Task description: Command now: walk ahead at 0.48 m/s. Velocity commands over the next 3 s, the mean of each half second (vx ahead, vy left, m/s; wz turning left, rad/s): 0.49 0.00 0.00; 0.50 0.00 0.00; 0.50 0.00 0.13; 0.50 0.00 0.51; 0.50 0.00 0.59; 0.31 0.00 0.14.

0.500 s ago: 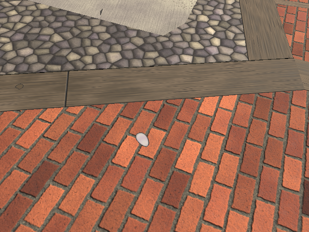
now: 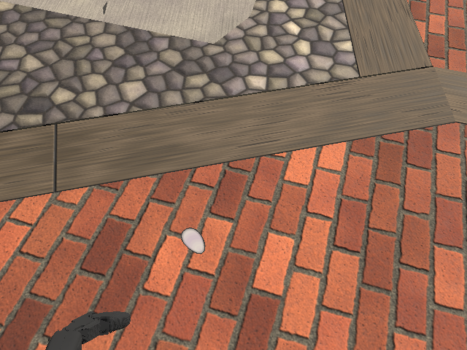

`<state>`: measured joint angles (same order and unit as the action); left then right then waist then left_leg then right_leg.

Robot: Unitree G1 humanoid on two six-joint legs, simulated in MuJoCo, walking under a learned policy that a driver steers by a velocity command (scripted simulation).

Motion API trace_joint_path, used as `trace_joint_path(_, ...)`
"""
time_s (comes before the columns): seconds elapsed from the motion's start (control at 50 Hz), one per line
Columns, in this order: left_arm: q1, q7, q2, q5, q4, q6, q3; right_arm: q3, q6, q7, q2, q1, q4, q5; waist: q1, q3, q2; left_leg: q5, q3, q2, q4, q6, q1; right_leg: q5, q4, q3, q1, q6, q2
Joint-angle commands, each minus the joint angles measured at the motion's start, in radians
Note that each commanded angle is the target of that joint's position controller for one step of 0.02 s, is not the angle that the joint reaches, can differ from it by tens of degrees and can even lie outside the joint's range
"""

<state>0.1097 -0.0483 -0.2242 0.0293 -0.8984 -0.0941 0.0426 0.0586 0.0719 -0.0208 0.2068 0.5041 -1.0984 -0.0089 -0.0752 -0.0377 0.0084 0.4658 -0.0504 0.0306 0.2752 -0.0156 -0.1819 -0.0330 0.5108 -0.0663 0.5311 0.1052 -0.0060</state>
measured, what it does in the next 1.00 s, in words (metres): walks ahead: left foot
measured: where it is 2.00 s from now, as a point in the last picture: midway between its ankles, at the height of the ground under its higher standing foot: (207, 137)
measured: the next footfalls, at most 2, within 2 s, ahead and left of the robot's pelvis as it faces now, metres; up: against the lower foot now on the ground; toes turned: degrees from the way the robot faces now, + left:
left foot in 0.56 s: +0.52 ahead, +0.13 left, +0.00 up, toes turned +3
right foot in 1.10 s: +0.82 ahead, -0.11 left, +0.00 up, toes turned -3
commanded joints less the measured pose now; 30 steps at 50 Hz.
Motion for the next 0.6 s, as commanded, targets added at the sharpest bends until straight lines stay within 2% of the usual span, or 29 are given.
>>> trace_joint_path(0.02, -0.476, 0.022, -0.270, -0.017, -0.076, 0.005, 0.094, 0.011, 0.002, 0.003, 0.113, -0.020, 0.083, 0.015, 0.252, 0.307, 0.003, -0.724, -0.008, 0.089, 0.706, 0.062, 0.512, -0.132, 0.040, 0.297, -0.818, 0.141, -0.201)
trace_joint_path(0.04, -0.526, 0.017, -0.284, -0.026, -0.093, 0.008, 0.086, -0.028, 0.029, 0.016, -0.020, 0.075, 0.079, 0.000, 0.182, 0.464, 0.251, 0.081, 0.106, -0.090, 1.013, 0.025, 0.772, -0.364, -0.153, 0.792, -1.001, 0.268, -0.397)
trace_joint_path(0.06, -0.466, 0.014, -0.204, -0.015, -0.091, 0.003, 0.064, -0.002, 0.053, 0.019, 0.077, -0.032, 0.094, -0.030, 0.202, 0.358, 0.180, 0.080, 0.201, -0.043, 1.128, 0.052, 0.881, -0.426, -0.231, 0.790, -0.924, 0.215, -0.348)
trace_joint_path(0.08, -0.364, 0.015, -0.161, -0.009, -0.071, -0.005, 0.051, 0.011, 0.067, 0.017, 0.126, -0.128, 0.129, -0.046, 0.179, 0.204, 0.132, -0.004, 0.159, 0.009, 1.131, 0.070, 0.935, -0.339, -0.246, 0.622, -0.765, 0.174, -0.322)
trace_joint_path(0.1, -0.278, 0.013, -0.135, -0.017, -0.052, -0.015, 0.041, 0.015, 0.072, 0.006, 0.134, -0.175, 0.139, -0.038, 0.139, 0.140, 0.026, -0.106, 0.141, 0.064, 1.077, 0.078, 0.881, -0.220, -0.270, 0.504, -0.594, 0.151, -0.293)
trace_joint_path(0.12, -0.235, 0.007, -0.104, -0.031, -0.048, -0.023, 0.032, 0.027, 0.064, -0.003, 0.133, -0.186, 0.140, -0.022, 0.103, 0.095, 0.006, -0.158, 0.132, 0.098, 1.025, 0.080, 0.821, -0.121, -0.293, 0.414, -0.460, 0.137, -0.260)
trace_joint_path(0.14, -0.225, 0.004, -0.079, -0.041, -0.057, -0.027, 0.024, 0.029, 0.049, -0.005, 0.111, -0.155, 0.139, -0.016, 0.067, 0.092, 0.027, -0.185, 0.142, 0.123, 0.995, 0.085, 0.759, -0.099, -0.319, 0.357, -0.386, 0.132, -0.234)
trace_joint_path(0.18, -0.254, 0.009, -0.086, -0.036, -0.076, -0.027, 0.022, 0.027, 0.026, -0.008, 0.073, -0.142, 0.145, -0.017, 0.045, 0.059, 0.050, -0.187, 0.133, 0.141, 0.922, 0.080, 0.740, -0.098, -0.369, 0.298, -0.311, 0.144, -0.217)
trace_joint_path(0.24, -0.316, 0.035, -0.137, -0.034, -0.094, -0.025, 0.029, 0.032, 0.014, -0.010, 0.096, -0.270, 0.200, -0.002, 0.059, -0.005, 0.032, -0.303, 0.117, 0.158, 0.765, 0.041, 0.850, -0.060, -0.418, 0.248, -0.300, 0.152, -0.216)
trace_joint_path(0.28, -0.356, 0.048, -0.148, -0.032, -0.098, -0.019, 0.030, 0.030, 0.017, -0.004, 0.096, -0.346, 0.225, 0.004, 0.078, -0.014, 0.025, -0.426, 0.106, 0.151, 0.631, 0.027, 0.891, -0.006, -0.418, 0.208, -0.335, 0.135, -0.200)
trace_joint_path(0.36, -0.438, 0.054, -0.160, -0.019, -0.110, -0.013, 0.031, 0.013, 0.025, 0.017, 0.073, -0.497, 0.264, -0.004, 0.129, -0.030, 0.028, -0.585, 0.046, 0.093, 0.384, 0.025, 0.830, 0.035, -0.413, 0.126, -0.375, 0.096, -0.163)
trace_joint_path(0.42, -0.506, 0.055, -0.166, -0.013, -0.133, 0.000, 0.034, 0.003, 0.028, 0.036, 0.076, -0.587, 0.296, -0.013, 0.160, -0.054, 0.029, -0.562, 0.041, 0.073, 0.295, 0.032, 0.856, 0.037, -0.372, 0.126, -0.488, 0.095, -0.199)
trace_joint_path(0.46, -0.530, 0.057, -0.174, -0.012, -0.144, 0.013, 0.039, 0.002, 0.034, 0.050, 0.088, -0.620, 0.319, -0.015, 0.158, -0.057, 0.037, -0.497, 0.046, 0.062, 0.257, 0.052, 0.869, 0.083, -0.327, 0.138, -0.572, 0.086, -0.238)
trace_joint_path(0.5, -0.514, 0.060, -0.190, -0.012, -0.141, 0.024, 0.047, 0.011, 0.039, 0.059, 0.120, -0.580, 0.321, -0.018, 0.117, -0.027, 0.062, -0.419, 0.034, 0.037, 0.229, 0.080, 0.792, 0.231, -0.259, 0.136, -0.622, 0.065, -0.259)
trace_joint_path(0.52, -0.490, 0.061, -0.200, -0.012, -0.134, 0.029, 0.050, 0.024, 0.041, 0.059, 0.148, -0.508, 0.306, -0.016, 0.071, 0.022, 0.080, -0.394, 0.007, 0.003, 0.220, 0.099, 0.677, 0.406, -0.175, 0.120, -0.625, 0.051, -0.248)
trace_joint_path(0.54, -0.470, 0.060, -0.185, -0.014, -0.126, 0.034, 0.044, 0.048, 0.041, 0.054, 0.190, -0.350, 0.257, -0.013, -0.009, 0.115, 0.072, -0.409, -0.016, -0.027, 0.208, 0.129, 0.467, 0.526, 0.002, 0.081, -0.585, 0.026, -0.201)
trace_joint_path(0.56, -0.468, 0.060, -0.152, -0.027, -0.102, 0.034, 0.028, 0.071, 0.039, 0.045, 0.260, -0.151, 0.210, 0.000, -0.076, 0.263, 0.008, -0.437, 0.127, 0.104, 0.254, 0.189, 0.144, 0.346, 0.289, 0.040, -0.391, -0.007, -0.147)
trace_joint_path(0.58, -0.593, 0.048, -0.020, -0.028, -0.095, 0.011, -0.010, 0.090, 0.033, 0.047, 0.344, -0.051, 0.179, 0.008, -0.024, 0.416, -0.250, -0.236, 0.614, 0.350, 0.163, 0.354, -0.238, -0.219, 0.683, 0.025, 0.032, -0.080, 0.044)
trace_joint_path(0.6, -0.552, 0.042, -0.084, -0.010, -0.108, -0.016, 0.003, 0.061, 0.032, 0.048, 0.252, -0.049, 0.184, 0.006, -0.046, 0.446, -0.225, -0.166, 0.785, 0.365, 0.042, 0.345, -0.256, -0.530, 0.811, 0.183, 0.155, -0.062, 0.046)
